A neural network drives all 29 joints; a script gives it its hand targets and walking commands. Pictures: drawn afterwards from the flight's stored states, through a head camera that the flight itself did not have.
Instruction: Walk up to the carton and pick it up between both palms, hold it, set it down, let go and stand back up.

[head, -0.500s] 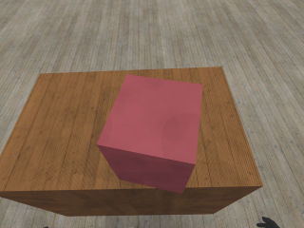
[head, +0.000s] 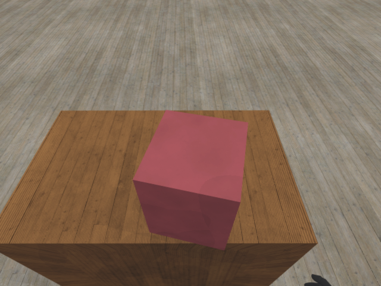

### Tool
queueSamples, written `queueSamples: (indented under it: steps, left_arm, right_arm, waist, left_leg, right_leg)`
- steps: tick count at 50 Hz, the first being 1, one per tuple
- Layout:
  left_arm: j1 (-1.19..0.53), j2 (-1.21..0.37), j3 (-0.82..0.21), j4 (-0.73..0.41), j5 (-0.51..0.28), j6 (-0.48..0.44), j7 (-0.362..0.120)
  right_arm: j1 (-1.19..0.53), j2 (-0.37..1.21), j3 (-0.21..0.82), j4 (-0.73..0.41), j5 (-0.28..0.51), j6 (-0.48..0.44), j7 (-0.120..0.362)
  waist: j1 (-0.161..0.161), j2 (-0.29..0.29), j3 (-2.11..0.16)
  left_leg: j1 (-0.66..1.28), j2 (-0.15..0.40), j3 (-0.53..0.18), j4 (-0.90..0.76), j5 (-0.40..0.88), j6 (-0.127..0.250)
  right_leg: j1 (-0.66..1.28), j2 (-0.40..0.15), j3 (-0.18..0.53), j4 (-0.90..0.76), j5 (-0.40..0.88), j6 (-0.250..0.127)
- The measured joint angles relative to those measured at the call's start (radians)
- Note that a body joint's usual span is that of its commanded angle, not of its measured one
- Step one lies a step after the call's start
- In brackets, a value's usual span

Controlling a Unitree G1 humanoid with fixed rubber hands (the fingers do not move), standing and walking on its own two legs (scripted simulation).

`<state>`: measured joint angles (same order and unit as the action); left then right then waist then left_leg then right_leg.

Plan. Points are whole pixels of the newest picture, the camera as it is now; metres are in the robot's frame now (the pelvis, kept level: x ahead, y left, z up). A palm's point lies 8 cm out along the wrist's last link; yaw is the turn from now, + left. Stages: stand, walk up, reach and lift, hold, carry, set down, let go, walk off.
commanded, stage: walk up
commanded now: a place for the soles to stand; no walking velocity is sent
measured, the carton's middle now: (195, 181) +0.38 +0.00 -0.02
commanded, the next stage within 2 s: stand in 0.70 s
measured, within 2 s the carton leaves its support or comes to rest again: neither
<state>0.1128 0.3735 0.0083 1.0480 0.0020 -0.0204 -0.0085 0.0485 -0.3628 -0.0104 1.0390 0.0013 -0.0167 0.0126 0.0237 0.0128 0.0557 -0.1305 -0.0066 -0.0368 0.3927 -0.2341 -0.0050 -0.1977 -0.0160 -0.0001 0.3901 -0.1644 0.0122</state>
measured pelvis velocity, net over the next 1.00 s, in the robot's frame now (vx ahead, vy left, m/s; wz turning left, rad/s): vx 0.00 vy -0.01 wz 0.02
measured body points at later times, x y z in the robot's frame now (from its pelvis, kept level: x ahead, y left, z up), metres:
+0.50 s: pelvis +0.00 +0.00 +0.00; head +0.02 -0.01 +0.45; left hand +0.11 +0.30 -0.12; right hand +0.08 -0.31 -0.13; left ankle -0.01 +0.12 -0.74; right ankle +0.03 -0.13 -0.74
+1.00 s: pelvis +0.00 -0.01 -0.01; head +0.04 -0.01 +0.44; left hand +0.13 +0.31 -0.12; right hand +0.12 -0.31 -0.14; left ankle -0.01 +0.13 -0.74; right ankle +0.03 -0.13 -0.74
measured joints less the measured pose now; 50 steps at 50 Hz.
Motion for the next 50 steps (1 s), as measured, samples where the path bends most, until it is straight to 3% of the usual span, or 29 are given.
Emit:
queueSamples:
  steps: [23,46,50]
  left_arm:
    - [-0.039,-0.01,-0.003,0.051,0.003,0.004,0.001]
    - [-0.031,-0.001,-0.004,0.053,0.006,0.0,0.006]
    - [-0.063,0.004,0.021,-0.208,-0.008,0.261,0.034]
  right_arm:
    - [0.064,0.002,0.002,0.066,-0.005,0.007,-0.003]
    - [0.048,-0.001,-0.004,0.054,-0.01,0.013,-0.003]
    - [-0.031,0.026,-0.119,0.065,-0.097,-0.079,0.04]
  waist:
    - [-0.027,-0.01,-0.006]
    - [-0.015,0.01,-0.005]
    - [-0.026,-0.001,0.061]
  left_leg:
    - [0.036,0.005,0.003,-0.077,0.036,-0.007]
    - [0.039,0.007,-0.005,-0.076,0.026,-0.009]
    - [-0.077,0.032,0.018,0.122,-0.058,-0.019]
  right_leg:
    - [0.026,0.004,0.002,-0.059,0.028,-0.006]
    - [0.032,0.005,-0.006,-0.057,0.015,-0.007]
    - [-0.061,0.01,-0.025,0.104,-0.054,-0.014]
